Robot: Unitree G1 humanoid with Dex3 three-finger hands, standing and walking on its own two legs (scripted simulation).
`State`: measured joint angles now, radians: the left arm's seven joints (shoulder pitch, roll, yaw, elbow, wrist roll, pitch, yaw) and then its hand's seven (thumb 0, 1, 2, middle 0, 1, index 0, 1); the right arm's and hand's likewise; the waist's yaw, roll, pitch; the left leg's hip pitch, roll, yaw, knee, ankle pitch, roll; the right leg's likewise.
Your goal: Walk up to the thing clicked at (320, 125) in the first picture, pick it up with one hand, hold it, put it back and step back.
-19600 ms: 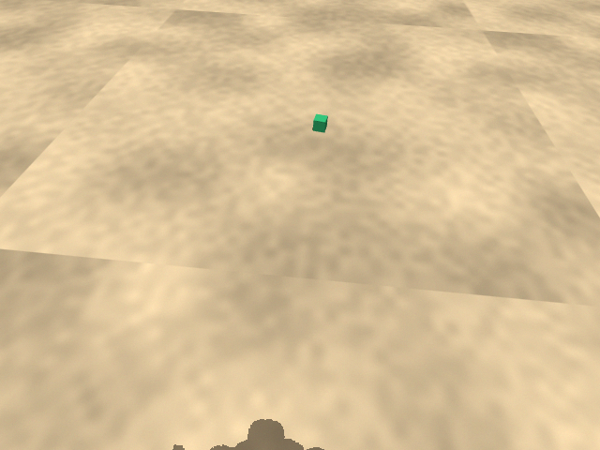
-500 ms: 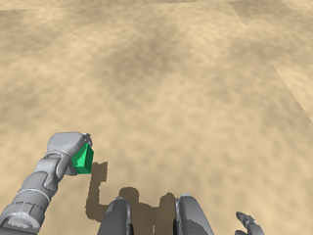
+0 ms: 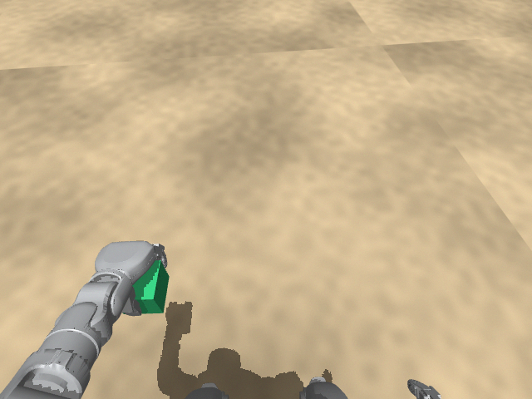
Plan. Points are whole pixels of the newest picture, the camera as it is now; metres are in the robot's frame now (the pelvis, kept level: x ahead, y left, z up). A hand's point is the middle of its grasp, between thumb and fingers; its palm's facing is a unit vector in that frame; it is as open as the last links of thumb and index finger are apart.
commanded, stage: hold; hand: left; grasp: from above
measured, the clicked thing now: (142, 287) +0.33 +0.22 -0.10
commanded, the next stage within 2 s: crouch in 1.96 s
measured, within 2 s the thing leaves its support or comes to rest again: neither
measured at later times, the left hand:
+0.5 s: hand (132, 265) +0.33 +0.22 -0.02, palm faces -0.47 -0.01 -0.88, open 10.1 cm
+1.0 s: hand (132, 269) +0.32 +0.21 +0.00, palm faces -0.47 +0.00 -0.88, open 10.1 cm
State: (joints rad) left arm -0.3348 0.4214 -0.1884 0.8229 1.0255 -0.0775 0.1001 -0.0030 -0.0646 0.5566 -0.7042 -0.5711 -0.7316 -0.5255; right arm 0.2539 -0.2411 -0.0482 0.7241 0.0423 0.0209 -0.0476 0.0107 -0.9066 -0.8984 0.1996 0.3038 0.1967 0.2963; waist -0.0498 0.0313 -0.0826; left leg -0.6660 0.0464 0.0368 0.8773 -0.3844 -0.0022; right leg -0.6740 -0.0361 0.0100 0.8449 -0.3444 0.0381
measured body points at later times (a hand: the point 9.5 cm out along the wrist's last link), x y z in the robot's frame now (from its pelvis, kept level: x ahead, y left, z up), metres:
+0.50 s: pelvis +0.02 +0.00 +0.02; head +0.05 -0.02 +0.47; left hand +0.35 +0.22 +0.03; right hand +0.13 -0.27 -0.10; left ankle +0.03 +0.12 -0.69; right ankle +0.04 -0.15 -0.69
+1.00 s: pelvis +0.02 -0.01 +0.03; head +0.03 -0.03 +0.48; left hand +0.34 +0.20 +0.05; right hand +0.14 -0.27 -0.08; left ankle +0.03 +0.12 -0.69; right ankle +0.04 -0.15 -0.69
